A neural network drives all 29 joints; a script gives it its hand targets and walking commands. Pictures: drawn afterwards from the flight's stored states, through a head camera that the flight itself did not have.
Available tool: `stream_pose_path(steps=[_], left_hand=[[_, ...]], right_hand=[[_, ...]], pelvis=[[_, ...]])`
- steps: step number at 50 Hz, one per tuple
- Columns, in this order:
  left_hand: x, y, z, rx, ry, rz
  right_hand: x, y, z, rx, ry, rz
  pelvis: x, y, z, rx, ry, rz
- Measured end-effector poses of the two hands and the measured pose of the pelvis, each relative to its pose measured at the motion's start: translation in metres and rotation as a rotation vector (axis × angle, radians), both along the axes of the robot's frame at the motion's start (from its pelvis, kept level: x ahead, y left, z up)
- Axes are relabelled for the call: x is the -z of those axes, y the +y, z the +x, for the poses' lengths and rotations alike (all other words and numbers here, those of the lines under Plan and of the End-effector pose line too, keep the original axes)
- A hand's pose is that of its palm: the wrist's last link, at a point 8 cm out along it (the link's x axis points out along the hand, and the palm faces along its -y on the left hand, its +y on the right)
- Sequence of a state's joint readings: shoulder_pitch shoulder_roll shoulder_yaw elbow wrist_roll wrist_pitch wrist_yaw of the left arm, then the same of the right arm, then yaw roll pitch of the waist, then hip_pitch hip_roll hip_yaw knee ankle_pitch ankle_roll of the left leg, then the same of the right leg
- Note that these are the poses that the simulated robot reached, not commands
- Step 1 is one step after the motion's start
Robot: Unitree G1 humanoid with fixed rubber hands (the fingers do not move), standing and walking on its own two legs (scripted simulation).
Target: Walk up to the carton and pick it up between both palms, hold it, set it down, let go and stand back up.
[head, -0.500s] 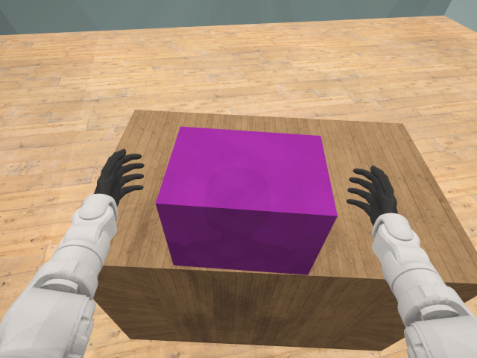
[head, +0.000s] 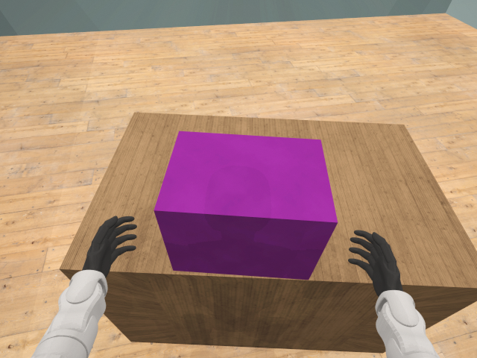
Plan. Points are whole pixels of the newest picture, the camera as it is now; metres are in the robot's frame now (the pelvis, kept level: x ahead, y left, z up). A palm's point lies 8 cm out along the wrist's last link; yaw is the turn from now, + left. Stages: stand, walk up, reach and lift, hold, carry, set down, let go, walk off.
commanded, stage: set down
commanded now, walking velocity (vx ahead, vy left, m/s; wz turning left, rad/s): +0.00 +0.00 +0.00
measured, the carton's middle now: (245, 206) +0.45 +0.01 -0.03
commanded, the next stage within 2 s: let go in 1.28 s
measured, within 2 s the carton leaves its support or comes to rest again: neither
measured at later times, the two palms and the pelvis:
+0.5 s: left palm (95, 304) +0.24 +0.25 -0.03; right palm (382, 315) +0.24 -0.23 -0.04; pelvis +0.01 +0.01 +0.00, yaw -2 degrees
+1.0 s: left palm (94, 333) +0.20 +0.25 -0.05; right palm (378, 342) +0.20 -0.22 -0.06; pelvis +0.02 +0.01 +0.01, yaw -2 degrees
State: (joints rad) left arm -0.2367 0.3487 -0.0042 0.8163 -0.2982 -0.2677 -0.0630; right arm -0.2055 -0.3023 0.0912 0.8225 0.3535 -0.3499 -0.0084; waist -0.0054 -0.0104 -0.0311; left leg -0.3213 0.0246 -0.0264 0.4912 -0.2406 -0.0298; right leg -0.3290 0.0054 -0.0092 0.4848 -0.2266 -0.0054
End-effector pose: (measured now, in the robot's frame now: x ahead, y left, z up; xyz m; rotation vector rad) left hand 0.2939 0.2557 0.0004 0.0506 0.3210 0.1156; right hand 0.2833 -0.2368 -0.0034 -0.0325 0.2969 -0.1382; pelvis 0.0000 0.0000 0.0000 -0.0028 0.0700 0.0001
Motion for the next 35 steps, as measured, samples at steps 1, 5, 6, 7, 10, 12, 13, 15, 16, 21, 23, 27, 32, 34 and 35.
stream_pose_path(steps=[1,5,6,7,10,12,13,15,16,21,23,27,32,34,35], left_hand=[[-0.001,0.000,0.000,0.003,-0.009,0.002],[-0.002,-0.002,-0.003,0.008,-0.018,0.007],[0.000,-0.002,-0.004,0.012,-0.005,0.011],[0.002,-0.002,-0.005,0.014,0.008,0.013],[0.007,-0.001,-0.013,0.010,0.020,0.012],[0.009,0.000,-0.019,0.004,0.015,0.013],[0.010,0.000,-0.022,0.005,0.018,0.013],[0.017,0.001,-0.029,0.001,0.050,0.012],[0.022,0.001,-0.032,0.002,0.073,0.016],[0.027,-0.001,-0.048,-0.020,0.087,0.017],[0.030,-0.002,-0.053,-0.023,0.096,0.016],[0.032,-0.002,-0.061,-0.034,0.095,0.007],[0.041,-0.002,-0.069,-0.021,0.149,0.015],[0.045,-0.004,-0.073,-0.020,0.182,0.021],[0.047,-0.005,-0.076,-0.019,0.197,0.022]], right_hand=[[0.001,0.001,-0.001,-0.001,-0.003,0.002],[0.008,0.001,-0.008,0.015,0.013,-0.001],[0.010,0.001,-0.010,0.021,0.023,-0.004],[0.012,0.001,-0.012,0.026,0.028,-0.003],[0.014,0.005,-0.020,0.016,0.018,0.002],[0.017,0.006,-0.025,0.014,0.016,0.005],[0.020,0.006,-0.028,0.018,0.023,0.005],[0.027,0.006,-0.033,0.019,0.061,0.000],[0.031,0.006,-0.035,0.016,0.079,-0.005],[0.035,0.005,-0.043,0.006,0.088,-0.002],[0.036,0.003,-0.044,0.000,0.096,-0.016],[0.032,0.004,-0.045,-0.013,0.085,-0.029],[0.035,0.002,-0.051,0.004,0.122,-0.039],[0.043,0.004,-0.056,-0.008,0.169,-0.041],[0.047,0.005,-0.060,-0.010,0.186,-0.043]], pelvis=[[0.000,0.000,0.000,0.001,-0.003,0.000],[0.000,0.003,0.001,0.000,-0.015,-0.001],[0.000,0.003,0.001,0.001,-0.021,-0.001],[0.000,0.004,0.001,0.003,-0.025,-0.001],[-0.001,0.006,0.003,0.015,-0.035,0.002],[-0.001,0.008,0.004,0.019,-0.040,0.000],[-0.001,0.008,0.005,0.019,-0.043,-0.001],[-0.001,0.009,0.006,0.020,-0.052,-0.003],[-0.001,0.010,0.006,0.020,-0.056,-0.003],[-0.002,0.011,0.008,0.023,-0.058,-0.007],[-0.002,0.010,0.009,0.026,-0.062,-0.007],[-0.002,0.009,0.010,0.024,-0.070,-0.007],[-0.003,0.008,0.012,0.023,-0.093,-0.009],[-0.003,0.008,0.013,0.023,-0.106,-0.011],[-0.003,0.009,0.014,0.022,-0.109,-0.012]])
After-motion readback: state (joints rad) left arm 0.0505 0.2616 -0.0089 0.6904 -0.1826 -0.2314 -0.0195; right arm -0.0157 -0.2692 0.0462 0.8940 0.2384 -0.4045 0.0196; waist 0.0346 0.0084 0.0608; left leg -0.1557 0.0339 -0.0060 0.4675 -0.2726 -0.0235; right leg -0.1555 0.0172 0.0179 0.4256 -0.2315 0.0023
